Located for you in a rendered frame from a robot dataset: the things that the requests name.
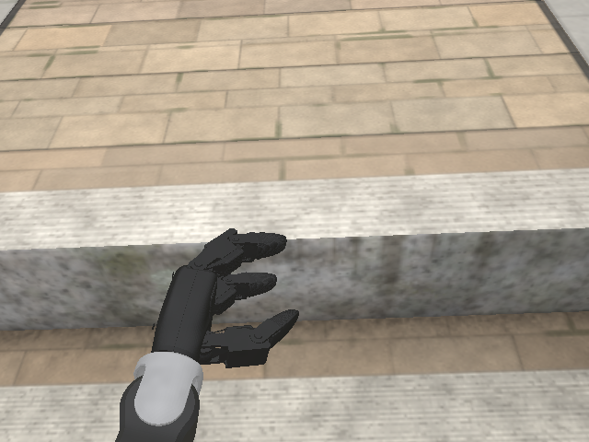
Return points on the robot left forearm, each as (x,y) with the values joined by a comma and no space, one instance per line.
(162,403)

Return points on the left robot hand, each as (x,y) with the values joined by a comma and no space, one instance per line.
(206,287)

